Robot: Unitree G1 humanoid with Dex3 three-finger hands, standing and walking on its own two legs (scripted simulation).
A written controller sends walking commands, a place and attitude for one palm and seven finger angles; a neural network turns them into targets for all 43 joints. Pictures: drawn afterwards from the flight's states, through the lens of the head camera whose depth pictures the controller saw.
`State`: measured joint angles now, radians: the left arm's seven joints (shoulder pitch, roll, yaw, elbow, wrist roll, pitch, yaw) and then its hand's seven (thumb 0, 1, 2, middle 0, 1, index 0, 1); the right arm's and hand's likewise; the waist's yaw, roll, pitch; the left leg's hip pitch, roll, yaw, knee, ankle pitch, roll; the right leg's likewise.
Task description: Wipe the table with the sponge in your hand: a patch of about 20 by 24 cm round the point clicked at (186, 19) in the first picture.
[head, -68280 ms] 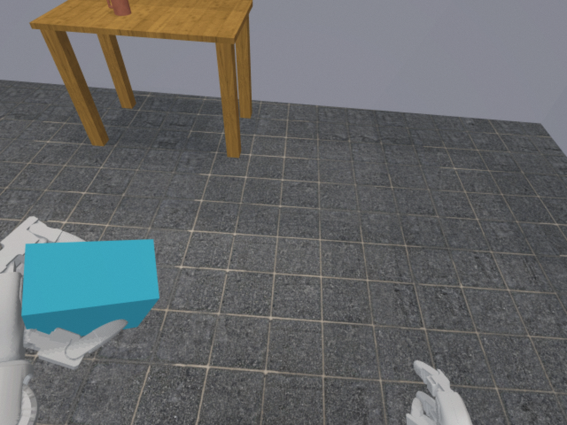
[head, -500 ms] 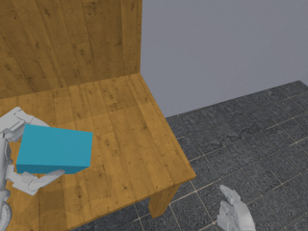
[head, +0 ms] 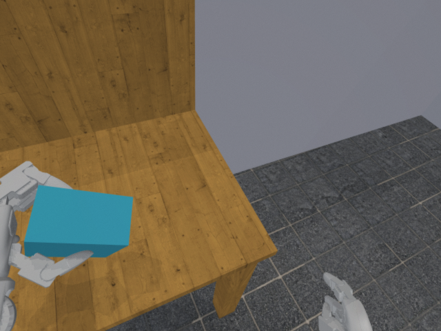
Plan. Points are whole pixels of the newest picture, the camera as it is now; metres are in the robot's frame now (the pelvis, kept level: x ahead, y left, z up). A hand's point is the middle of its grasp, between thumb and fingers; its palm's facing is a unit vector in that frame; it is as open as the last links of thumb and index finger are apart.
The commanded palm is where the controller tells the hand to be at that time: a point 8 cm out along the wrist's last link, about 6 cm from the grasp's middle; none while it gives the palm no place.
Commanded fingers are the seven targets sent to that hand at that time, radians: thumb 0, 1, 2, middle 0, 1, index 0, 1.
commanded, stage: look again from close up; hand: left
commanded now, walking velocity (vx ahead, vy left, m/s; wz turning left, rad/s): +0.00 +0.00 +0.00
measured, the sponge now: (90, 228) +0.23 +0.21 +0.12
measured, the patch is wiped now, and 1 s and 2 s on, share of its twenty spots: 0.00 0.00 0.00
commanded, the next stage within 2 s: shuffle to correct the standing spot in 0.02 s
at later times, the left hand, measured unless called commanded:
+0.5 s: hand (78, 211) +0.23 +0.21 +0.16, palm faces +0.31 -0.88 -0.37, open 10.6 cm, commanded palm +0.17 +0.25 +0.17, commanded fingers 0.00 0.10 1.30 -1.20 -1.60 -1.20 -1.60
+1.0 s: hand (125, 212) +0.24 +0.16 +0.15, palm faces +0.28 -0.89 -0.36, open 10.6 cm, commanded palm +0.18 +0.20 +0.17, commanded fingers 0.00 0.10 1.30 -1.20 -1.60 -1.20 -1.60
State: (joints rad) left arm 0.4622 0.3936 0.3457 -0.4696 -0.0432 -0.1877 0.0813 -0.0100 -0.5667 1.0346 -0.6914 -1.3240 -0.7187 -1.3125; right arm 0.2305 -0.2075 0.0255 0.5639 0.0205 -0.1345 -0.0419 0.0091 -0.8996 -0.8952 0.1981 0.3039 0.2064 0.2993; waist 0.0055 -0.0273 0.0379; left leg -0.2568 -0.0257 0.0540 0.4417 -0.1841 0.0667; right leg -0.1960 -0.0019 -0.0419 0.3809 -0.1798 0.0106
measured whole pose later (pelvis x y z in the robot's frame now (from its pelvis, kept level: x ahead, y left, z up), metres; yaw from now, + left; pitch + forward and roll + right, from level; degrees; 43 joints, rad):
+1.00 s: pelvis +0.02 -0.07 +0.00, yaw -1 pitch +0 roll -1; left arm 0.48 0.40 0.34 -0.51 -0.11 -0.08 0.09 -0.01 -0.57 1.03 -0.69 -1.33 -0.72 -1.31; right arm 0.23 -0.21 0.00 0.56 0.04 -0.05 -0.05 0.01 -0.90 -0.90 0.20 0.30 0.21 0.30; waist -0.02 0.00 0.00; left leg -0.27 0.09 0.03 0.52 -0.25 -0.03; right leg -0.20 0.11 -0.06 0.42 -0.22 -0.10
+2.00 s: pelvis +0.02 -0.07 +0.00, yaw -1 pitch +0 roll -1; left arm 0.49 0.41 0.33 -0.52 -0.11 -0.07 0.10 -0.01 -0.57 1.03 -0.69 -1.33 -0.72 -1.32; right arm 0.21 -0.20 0.01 0.56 0.04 -0.03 -0.05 0.01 -0.90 -0.90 0.20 0.30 0.21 0.30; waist -0.01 0.00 0.02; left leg -0.25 0.07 0.03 0.48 -0.22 -0.03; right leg -0.18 0.09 -0.06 0.39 -0.21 -0.08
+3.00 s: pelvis +0.01 -0.07 +0.00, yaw -1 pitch -1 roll -1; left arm 0.49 0.40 0.31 -0.51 -0.12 -0.05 0.11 -0.01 -0.57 1.03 -0.69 -1.33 -0.72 -1.32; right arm 0.20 -0.20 0.01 0.56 0.04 -0.01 -0.05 0.01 -0.90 -0.90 0.20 0.30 0.21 0.30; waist 0.00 0.00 0.01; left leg -0.24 0.07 0.03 0.48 -0.22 -0.03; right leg -0.17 0.10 -0.06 0.39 -0.21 -0.08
